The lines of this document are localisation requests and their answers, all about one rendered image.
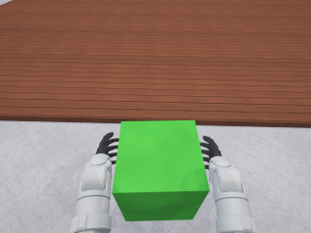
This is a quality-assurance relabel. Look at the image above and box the robot left hand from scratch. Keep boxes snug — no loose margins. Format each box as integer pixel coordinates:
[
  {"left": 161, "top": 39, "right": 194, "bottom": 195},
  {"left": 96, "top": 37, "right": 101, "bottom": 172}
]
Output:
[{"left": 96, "top": 132, "right": 119, "bottom": 165}]

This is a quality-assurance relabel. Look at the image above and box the robot right forearm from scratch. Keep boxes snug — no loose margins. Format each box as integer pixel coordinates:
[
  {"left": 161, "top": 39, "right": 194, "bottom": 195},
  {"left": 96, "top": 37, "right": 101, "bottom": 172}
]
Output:
[{"left": 209, "top": 156, "right": 259, "bottom": 233}]

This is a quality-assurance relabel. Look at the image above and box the carton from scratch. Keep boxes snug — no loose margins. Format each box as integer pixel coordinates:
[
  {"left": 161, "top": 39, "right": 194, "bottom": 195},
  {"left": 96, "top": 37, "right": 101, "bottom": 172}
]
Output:
[{"left": 112, "top": 120, "right": 210, "bottom": 221}]

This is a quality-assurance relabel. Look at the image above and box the robot left forearm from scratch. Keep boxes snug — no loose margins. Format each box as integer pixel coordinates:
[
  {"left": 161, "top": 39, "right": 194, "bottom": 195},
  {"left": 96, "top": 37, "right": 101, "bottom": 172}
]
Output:
[{"left": 69, "top": 153, "right": 113, "bottom": 233}]

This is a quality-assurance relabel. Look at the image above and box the robot right hand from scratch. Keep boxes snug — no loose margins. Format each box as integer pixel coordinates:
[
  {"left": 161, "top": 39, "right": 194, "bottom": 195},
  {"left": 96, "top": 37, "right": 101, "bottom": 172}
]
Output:
[{"left": 199, "top": 136, "right": 222, "bottom": 170}]

